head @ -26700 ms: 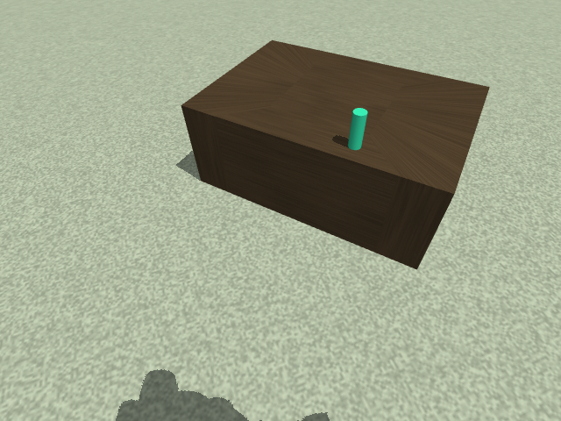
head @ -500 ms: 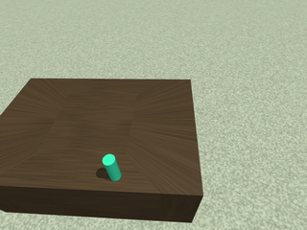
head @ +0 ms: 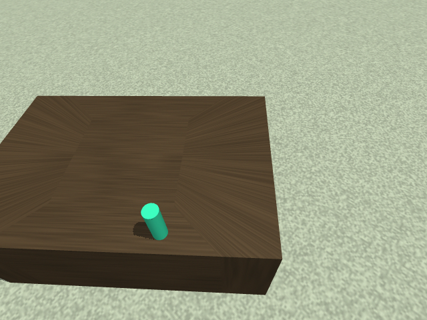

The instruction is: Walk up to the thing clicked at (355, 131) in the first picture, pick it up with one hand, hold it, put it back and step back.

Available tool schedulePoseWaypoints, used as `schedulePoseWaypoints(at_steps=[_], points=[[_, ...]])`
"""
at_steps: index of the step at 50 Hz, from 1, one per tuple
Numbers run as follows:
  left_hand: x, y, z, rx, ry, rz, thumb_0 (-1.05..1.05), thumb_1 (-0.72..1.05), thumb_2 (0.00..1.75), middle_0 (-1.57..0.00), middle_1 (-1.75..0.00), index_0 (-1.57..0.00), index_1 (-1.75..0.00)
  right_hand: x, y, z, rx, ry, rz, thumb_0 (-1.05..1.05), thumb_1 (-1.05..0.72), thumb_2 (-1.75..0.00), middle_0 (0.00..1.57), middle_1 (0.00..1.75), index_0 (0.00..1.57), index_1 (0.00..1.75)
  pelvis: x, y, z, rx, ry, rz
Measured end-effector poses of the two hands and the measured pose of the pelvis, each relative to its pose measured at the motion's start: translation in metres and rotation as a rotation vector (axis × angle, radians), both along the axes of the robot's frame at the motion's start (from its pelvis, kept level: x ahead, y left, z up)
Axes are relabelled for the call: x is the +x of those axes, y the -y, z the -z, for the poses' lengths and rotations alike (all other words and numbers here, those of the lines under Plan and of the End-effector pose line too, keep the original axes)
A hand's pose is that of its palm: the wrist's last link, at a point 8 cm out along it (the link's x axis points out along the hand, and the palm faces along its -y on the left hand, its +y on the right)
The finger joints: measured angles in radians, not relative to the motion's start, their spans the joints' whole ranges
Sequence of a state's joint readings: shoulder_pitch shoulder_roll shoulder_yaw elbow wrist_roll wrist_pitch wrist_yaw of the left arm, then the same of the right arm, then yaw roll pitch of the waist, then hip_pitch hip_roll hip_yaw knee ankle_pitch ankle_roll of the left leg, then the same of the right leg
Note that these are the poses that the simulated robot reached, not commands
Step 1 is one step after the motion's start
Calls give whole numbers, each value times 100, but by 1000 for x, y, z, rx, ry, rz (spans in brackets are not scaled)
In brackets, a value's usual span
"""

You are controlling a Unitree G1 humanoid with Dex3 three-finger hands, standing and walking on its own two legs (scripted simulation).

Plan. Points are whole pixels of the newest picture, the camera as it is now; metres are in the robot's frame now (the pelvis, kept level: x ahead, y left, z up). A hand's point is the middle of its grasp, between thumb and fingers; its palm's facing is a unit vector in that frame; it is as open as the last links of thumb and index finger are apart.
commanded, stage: step back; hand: left
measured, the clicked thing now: (155, 222) +0.44 +0.21 -0.25
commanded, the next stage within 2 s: none
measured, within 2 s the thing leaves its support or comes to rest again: neither
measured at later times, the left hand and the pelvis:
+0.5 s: hand out of the picture +0.03 +0.32 -0.18, palm faces -0.08 -0.92 -0.38, open 7.3 cm; pelvis -0.09 +0.05 -0.02, yaw -2 degrees
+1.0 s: hand out of the picture -0.09 +0.35 -0.17, palm faces -0.01 -0.92 -0.39, open 7.3 cm; pelvis -0.21 +0.08 -0.02, yaw -1 degrees
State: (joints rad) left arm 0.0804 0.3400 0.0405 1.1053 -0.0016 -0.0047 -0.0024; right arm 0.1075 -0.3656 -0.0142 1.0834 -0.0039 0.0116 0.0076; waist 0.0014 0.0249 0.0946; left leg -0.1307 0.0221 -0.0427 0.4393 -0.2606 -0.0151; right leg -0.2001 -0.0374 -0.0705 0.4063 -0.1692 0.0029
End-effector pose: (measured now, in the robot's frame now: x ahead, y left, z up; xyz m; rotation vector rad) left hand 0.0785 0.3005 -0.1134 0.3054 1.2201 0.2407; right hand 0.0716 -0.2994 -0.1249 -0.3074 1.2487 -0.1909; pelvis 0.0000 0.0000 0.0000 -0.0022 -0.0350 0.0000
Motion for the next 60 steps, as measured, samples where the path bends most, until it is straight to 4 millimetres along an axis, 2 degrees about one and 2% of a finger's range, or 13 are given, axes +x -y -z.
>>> schedulePoseWaypoints(at_steps=[4,7,11,15,18,22,28,31,37,42,47,53,60], points=[[0,-14,2,22,21,22,1,90,90,-21,-30,-21,-30,-6,2,-1,-26,7,1,0,-91,-90,20,30,20,30,-19,-10,5,10,-1,-3],[5,-29,7,40,41,57,1,90,90,-21,-30,-21,-30,-19,-1,-2,-51,11,8,0,-91,-90,20,30,20,30,-31,-22,12,10,-9,-7],[17,-52,22,38,105,79,1,90,90,-21,-30,-21,-30,-52,-10,3,-105,-25,2,0,-91,-90,20,30,20,30,-48,-42,28,4,-12,-22],[11,-61,25,34,110,69,1,91,90,-20,-30,-21,-30,-87,-28,-1,-101,-92,6,0,-91,-90,20,30,20,30,-63,-50,24,-5,-8,-25],[-5,-62,24,26,84,70,0,91,90,-20,-30,-21,-30,-101,-37,-5,-99,-98,14,0,-90,-90,20,30,20,30,-70,-53,18,-10,-21,-10],[-33,-61,23,25,31,91,0,91,90,-20,-30,-21,-30,-105,-45,-3,-86,-45,24,1,-90,-90,21,30,20,30,-81,-56,16,-12,-20,19],[-68,-54,23,45,3,114,1,91,90,-20,-30,-21,-30,-107,-42,14,-46,43,25,0,-90,-90,21,30,20,30,-105,-50,26,6,-11,59],[-88,-46,16,48,5,118,1,91,90,-20,-30,-21,-30,-110,-39,21,-25,62,39,0,-90,-90,21,30,20,30,-119,-47,25,-17,3,51],[-118,-47,-5,57,42,96,1,90,90,-21,-30,-21,-30,-121,-41,10,-22,84,11,0,-90,-90,20,30,20,30,-143,-50,13,30,-9,52],[-130,-60,-9,72,112,97,1,90,90,-21,-30,-21,-30,-141,-45,7,-51,70,-33,0,-91,-90,20,30,20,30,-168,-59,14,22,-15,24],[-152,-82,9,53,146,89,1,90,90,-21,-30,-21,-30,-168,-60,5,-87,72,-65,0,-91,-90,20,30,20,30,-199,-74,27,21,1,0],[-195,-91,15,25,81,61,1,91,90,-20,-30,-21,-30,-209,-73,-17,-88,72,-55,0,-90,-90,21,30,20,30,-228,-79,14,-15,1,23],[-257,-89,20,19,-9,85,1,91,90,-20,-30,-21,-30,-242,-67,-27,-105,137,-27,0,-90,-90,21,30,20,30,-268,-76,12,-21,-7,70]])
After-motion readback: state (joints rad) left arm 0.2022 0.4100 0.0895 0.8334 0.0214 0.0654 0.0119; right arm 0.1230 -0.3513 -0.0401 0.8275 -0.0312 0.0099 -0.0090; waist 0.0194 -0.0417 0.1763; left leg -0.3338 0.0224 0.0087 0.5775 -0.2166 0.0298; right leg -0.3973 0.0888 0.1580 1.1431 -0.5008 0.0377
